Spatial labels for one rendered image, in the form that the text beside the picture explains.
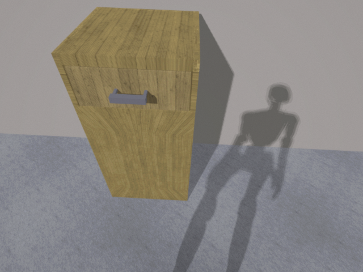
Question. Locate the drawer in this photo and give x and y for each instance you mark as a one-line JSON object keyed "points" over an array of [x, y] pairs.
{"points": [[166, 89]]}

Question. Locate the cabinet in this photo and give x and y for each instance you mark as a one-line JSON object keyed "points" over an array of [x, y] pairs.
{"points": [[142, 153]]}

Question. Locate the handle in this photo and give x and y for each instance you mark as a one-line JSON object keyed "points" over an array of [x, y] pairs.
{"points": [[127, 98]]}

